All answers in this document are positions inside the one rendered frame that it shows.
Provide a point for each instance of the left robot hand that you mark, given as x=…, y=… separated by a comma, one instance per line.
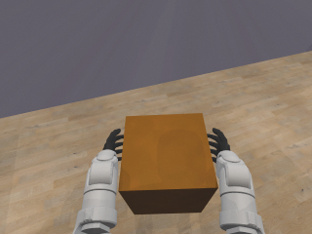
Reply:
x=111, y=143

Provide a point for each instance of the robot left forearm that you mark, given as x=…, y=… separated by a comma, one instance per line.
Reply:
x=98, y=214

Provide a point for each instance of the right robot hand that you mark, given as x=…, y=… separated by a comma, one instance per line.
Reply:
x=221, y=143

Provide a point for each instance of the robot right forearm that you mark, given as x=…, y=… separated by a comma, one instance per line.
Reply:
x=236, y=190

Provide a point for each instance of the carton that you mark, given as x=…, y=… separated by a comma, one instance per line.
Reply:
x=167, y=165

